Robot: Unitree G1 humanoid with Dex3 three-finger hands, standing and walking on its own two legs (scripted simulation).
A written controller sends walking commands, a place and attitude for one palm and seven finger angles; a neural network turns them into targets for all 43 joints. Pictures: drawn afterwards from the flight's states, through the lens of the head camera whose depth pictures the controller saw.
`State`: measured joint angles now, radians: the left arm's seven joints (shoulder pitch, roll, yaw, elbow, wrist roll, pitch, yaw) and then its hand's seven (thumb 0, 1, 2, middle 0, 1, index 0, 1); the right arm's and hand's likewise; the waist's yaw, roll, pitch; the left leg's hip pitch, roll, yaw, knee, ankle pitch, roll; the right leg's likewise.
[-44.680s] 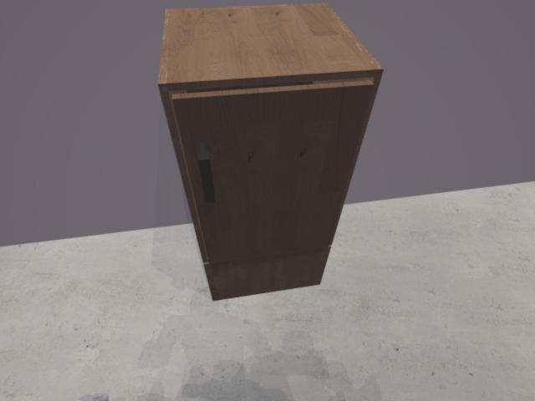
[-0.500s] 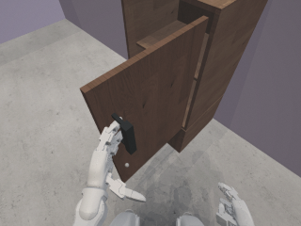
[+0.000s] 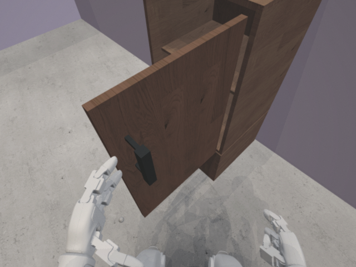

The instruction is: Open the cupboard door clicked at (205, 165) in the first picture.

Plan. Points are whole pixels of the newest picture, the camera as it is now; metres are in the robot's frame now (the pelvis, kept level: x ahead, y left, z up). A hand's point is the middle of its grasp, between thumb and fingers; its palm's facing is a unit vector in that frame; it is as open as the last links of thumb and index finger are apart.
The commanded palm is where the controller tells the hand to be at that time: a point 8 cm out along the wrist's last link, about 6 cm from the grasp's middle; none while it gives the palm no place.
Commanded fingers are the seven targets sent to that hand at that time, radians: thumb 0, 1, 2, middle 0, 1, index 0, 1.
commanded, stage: slide the hand sideways off the handle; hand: left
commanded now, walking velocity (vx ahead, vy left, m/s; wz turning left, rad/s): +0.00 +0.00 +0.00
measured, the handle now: (140, 160) +0.33 +0.11 +0.06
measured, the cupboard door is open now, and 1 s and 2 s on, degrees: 90 90 90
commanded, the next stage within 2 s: draw the hand back to the body in 0.14 s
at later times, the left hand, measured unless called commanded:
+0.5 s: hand (88, 220) +0.19 +0.17 +0.10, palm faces +0.03 -1.00 -0.07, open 16.3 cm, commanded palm +0.16 +0.22 +0.11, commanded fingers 0.00 -0.50 0.30 -0.15 -0.30 -0.15 -0.30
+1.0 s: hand (29, 203) +0.19 +0.23 +0.16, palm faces +0.25 -0.89 -0.37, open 14.3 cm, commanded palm +0.16 +0.28 +0.19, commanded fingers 0.00 0.17 0.58 -0.17 -0.30 -0.17 -0.30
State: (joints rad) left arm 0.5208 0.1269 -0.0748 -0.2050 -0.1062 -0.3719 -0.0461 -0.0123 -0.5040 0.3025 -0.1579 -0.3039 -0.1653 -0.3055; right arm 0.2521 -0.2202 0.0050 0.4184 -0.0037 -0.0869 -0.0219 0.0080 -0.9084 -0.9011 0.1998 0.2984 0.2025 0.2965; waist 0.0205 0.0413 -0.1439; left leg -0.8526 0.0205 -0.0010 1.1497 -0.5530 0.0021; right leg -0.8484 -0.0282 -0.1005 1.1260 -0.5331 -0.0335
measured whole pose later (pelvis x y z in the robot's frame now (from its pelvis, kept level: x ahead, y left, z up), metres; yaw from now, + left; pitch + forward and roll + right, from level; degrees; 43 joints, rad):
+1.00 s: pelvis +0.02 +0.02 +0.07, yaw -1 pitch +2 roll -1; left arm 0.61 0.30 0.13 -0.41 -0.03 -0.04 0.11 -0.01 -0.16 0.45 -0.16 -0.30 -0.17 -0.30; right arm 0.26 -0.22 0.05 0.52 0.02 -0.13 -0.11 0.01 -0.91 -0.90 0.20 0.30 0.20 0.30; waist 0.05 0.07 -0.07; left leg -0.36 0.01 0.02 0.73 -0.40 0.03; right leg -0.35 -0.02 -0.08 0.68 -0.36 0.00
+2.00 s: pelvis +0.02 +0.01 +0.09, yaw -2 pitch -4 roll -1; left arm 0.45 0.34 0.35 -0.37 -0.05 -0.10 0.10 0.02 0.88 0.90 -0.21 -0.30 -0.21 -0.30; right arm 0.19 -0.23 0.02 0.64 0.00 -0.10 -0.08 0.01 -0.91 -0.90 0.20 0.30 0.20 0.30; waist 0.07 0.07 0.02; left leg -0.08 0.03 0.04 0.41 -0.25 0.01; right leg -0.08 0.01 -0.06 0.36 -0.21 -0.02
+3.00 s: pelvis -0.09 +0.04 +0.08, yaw -1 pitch +4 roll -3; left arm 0.56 0.44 0.48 -0.55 -0.03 -0.26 0.16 0.01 0.88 0.90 -0.21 -0.30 -0.22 -0.30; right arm 0.22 -0.18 0.00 0.62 -0.03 -0.13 -0.07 0.01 -0.91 -0.90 0.20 0.30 0.20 0.30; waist 0.01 -0.01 -0.01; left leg -0.47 0.00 0.03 0.52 -0.12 0.06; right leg -0.24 0.07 0.01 0.64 -0.38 0.00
